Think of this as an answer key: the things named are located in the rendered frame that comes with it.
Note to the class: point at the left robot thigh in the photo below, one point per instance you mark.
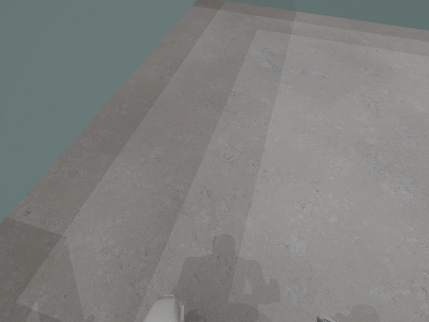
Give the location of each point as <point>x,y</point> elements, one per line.
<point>166,310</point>

